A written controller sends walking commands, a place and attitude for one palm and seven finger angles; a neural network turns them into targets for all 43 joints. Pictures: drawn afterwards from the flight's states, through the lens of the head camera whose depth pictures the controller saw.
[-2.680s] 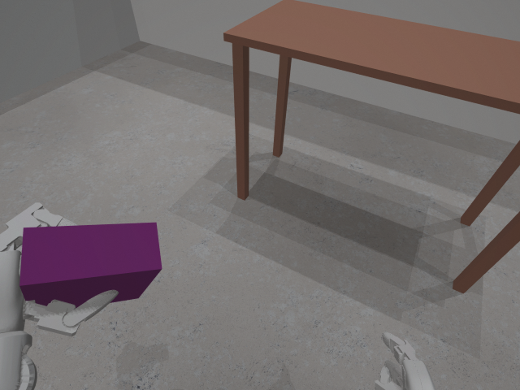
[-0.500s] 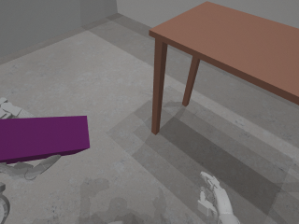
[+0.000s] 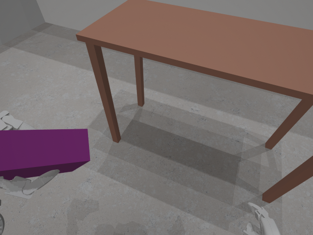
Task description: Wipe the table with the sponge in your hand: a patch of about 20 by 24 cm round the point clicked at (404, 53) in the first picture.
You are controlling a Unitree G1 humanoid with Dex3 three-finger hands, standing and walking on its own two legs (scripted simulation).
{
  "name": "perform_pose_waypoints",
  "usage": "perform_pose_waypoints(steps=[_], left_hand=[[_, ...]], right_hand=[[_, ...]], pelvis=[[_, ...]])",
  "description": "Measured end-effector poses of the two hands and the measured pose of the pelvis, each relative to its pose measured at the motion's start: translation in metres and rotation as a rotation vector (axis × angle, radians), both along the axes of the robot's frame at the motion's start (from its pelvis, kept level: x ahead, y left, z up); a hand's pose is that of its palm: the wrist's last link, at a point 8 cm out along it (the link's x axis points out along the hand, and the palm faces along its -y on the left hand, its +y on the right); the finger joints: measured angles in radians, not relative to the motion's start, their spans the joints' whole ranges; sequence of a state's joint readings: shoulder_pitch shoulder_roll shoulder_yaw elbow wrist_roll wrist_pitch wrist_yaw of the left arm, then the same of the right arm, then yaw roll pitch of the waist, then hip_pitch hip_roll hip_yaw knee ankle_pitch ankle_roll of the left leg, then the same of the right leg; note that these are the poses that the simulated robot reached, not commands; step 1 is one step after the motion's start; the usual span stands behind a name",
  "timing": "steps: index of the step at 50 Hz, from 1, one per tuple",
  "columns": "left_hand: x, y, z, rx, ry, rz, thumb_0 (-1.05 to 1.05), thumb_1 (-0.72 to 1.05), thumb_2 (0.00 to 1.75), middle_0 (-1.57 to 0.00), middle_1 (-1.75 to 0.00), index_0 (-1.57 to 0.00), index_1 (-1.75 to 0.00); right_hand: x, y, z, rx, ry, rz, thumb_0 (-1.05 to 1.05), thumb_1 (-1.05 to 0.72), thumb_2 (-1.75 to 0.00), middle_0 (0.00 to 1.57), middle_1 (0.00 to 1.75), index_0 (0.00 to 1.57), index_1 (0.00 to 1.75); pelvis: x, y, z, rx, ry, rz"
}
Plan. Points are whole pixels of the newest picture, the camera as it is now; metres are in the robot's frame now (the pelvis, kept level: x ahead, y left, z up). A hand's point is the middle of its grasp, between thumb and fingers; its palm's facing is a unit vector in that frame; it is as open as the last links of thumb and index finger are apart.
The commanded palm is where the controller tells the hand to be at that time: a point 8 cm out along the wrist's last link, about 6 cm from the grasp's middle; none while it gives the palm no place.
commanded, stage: turn to face it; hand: left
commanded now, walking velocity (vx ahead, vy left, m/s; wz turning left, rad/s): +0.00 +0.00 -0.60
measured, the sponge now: (55, 154) +0.23 +0.20 +0.16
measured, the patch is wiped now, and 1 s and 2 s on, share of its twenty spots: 0.00 0.00 0.00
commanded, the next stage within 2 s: take the last steps up to it in 1.12 s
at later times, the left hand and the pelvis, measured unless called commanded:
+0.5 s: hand (113, 169) +0.20 +0.09 +0.17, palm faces +0.03 -0.85 -0.52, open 9.7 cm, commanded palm +0.16 +0.17 +0.18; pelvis -0.08 -0.04 -0.01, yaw -20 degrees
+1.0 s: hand (154, 195) +0.16 +0.02 +0.18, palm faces -0.12 -0.88 -0.47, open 9.7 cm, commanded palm +0.14 +0.08 +0.18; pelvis -0.15 -0.05 -0.01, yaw -36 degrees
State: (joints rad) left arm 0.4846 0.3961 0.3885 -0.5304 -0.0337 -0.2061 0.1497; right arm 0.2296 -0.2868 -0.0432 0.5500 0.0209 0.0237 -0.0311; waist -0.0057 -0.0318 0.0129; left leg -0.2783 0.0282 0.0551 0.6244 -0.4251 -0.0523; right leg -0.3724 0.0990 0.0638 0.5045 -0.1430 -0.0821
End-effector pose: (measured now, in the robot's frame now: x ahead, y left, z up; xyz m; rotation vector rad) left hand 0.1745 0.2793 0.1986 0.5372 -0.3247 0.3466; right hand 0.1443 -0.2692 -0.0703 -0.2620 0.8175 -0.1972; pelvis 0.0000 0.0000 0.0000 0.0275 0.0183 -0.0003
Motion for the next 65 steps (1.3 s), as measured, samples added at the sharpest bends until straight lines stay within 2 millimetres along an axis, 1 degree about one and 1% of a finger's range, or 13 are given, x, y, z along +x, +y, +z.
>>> perform_pose_waypoints(steps=[7, 13, 19, 23, 31, 35, 40, 44, 48, 53, 56, 61, 65], left_hand=[[-0.002, -0.011, -0.008, -0.026, -0.002, -0.070, 0.00, -0.46, 0.98, -0.80, -1.33, -0.80, -1.33], [0.008, -0.049, -0.001, 0.000, 0.016, -0.153, 0.00, -0.46, 0.98, -0.80, -1.33, -0.80, -1.33], [0.020, -0.105, -0.009, 0.057, 0.036, -0.266, 0.00, -0.46, 0.98, -0.80, -1.33, -0.79, -1.33], [0.012, -0.131, -0.009, 0.057, 0.085, -0.347, 0.00, -0.46, 0.99, -0.80, -1.33, -0.79, -1.33], [-0.003, -0.141, 0.006, 0.071, 0.048, -0.416, 0.00, -0.46, 0.99, -0.80, -1.33, -0.79, -1.33], [-0.006, -0.137, -0.001, 0.007, 0.022, -0.420, 0.00, -0.46, 0.99, -0.80, -1.33, -0.79, -1.33], [-0.010, -0.142, -0.011, -0.040, 0.000, -0.472, 0.00, -0.46, 0.99, -0.80, -1.33, -0.80, -1.33], [-0.015, -0.158, -0.007, -0.033, 0.004, -0.511, 0.00, -0.46, 0.99, -0.80, -1.33, -0.79, -1.33], [-0.022, -0.186, -0.004, -0.005, 0.017, -0.564, 0.00, -0.46, 0.99, -0.80, -1.33, -0.79, -1.33], [-0.031, -0.234, -0.008, 0.067, 0.020, -0.643, 0.00, -0.46, 0.99, -0.80, -1.33, -0.79, -1.33], [-0.042, -0.253, -0.008, 0.080, 0.054, -0.699, 0.00, -0.46, 0.99, -0.80, -1.33, -0.79, -1.33], [-0.060, -0.262, 0.000, 0.138, 0.086, -0.759, 0.00, -0.46, 0.99, -0.80, -1.33, -0.79, -1.33], [-0.066, -0.255, 0.003, 0.127, 0.063, -0.755, 0.00, -0.46, 0.99, -0.80, -1.33, -0.79, -1.33]], right_hand=[[-0.033, 0.025, -0.001, 0.064, -0.046, -0.042, 0.02, -0.91, -0.90, 0.19, 0.30, 0.20, 0.30], [-0.061, 0.040, -0.016, 0.195, -0.069, -0.069, 0.02, -0.90, -0.90, 0.20, 0.30, 0.20, 0.30], [-0.103, 0.007, -0.044, 0.236, -0.043, -0.141, 0.01, -0.90, -0.90, 0.20, 0.30, 0.21, 0.30], [-0.140, -0.029, -0.042, 0.181, 0.013, -0.251, 0.02, -0.90, -0.90, 0.20, 0.30, 0.21, 0.30], [-0.204, -0.074, -0.016, 0.051, 0.037, -0.398, 0.02, -0.91, -0.90, 0.19, 0.30, 0.20, 0.30], [-0.220, -0.075, -0.004, 0.015, 0.015, -0.418, 0.02, -0.91, -0.90, 0.19, 0.30, 0.20, 0.30], [-0.232, -0.059, 0.005, 0.007, -0.053, -0.436, 0.02, -0.91, -0.90, 0.19, 0.30, 0.20, 0.30], [-0.241, -0.040, 0.002, 0.081, -0.114, -0.458, 0.01, -0.91, -0.90, 0.19, 0.30, 0.20, 0.30], [-0.259, -0.027, -0.012, 0.163, -0.135, -0.476, 0.01, -0.90, -0.90, 0.20, 0.30, 0.20, 0.30], [-0.302, -0.033, -0.043, 0.224, -0.106, -0.526, 0.01, -0.90, -0.90, 0.20, 0.30, 0.21, 0.30], [-0.339, -0.045, -0.047, 0.215, -0.035, -0.598, 0.01, -0.90, -0.90, 0.20, 0.30, 0.21, 0.30], [-0.393, -0.063, -0.035, 0.142, 0.025, -0.718, 0.02, -0.90, -0.90, 0.20, 0.30, 0.20, 0.30], [-0.422, -0.073, -0.022, 0.067, 0.037, -0.759, 0.02, -0.91, -0.90, 0.20, 0.30, 0.20, 0.30]], pelvis=[[-0.021, 0.004, -0.001, -0.011, -0.029, -0.100], [-0.036, -0.010, 0.000, -0.049, -0.038, -0.198], [-0.062, -0.037, -0.014, -0.048, -0.045, -0.257], [-0.076, -0.042, -0.009, -0.017, -0.039, -0.319], [-0.093, -0.045, 0.000, 0.009, -0.018, -0.403], [-0.103, -0.039, -0.001, 0.008, -0.010, -0.441], [-0.119, -0.031, -0.004, 0.002, -0.036, -0.504], [-0.129, -0.032, -0.001, -0.033, -0.038, -0.551], [-0.143, -0.041, -0.002, -0.053, -0.024, -0.607], [-0.171, -0.056, -0.013, -0.060, -0.022, -0.637], [-0.183, -0.058, -0.009, -0.029, -0.022, -0.664], [-0.196, -0.061, 0.000, -0.001, -0.014, -0.708], [-0.205, -0.060, 0.003, 0.002, -0.007, -0.718]])
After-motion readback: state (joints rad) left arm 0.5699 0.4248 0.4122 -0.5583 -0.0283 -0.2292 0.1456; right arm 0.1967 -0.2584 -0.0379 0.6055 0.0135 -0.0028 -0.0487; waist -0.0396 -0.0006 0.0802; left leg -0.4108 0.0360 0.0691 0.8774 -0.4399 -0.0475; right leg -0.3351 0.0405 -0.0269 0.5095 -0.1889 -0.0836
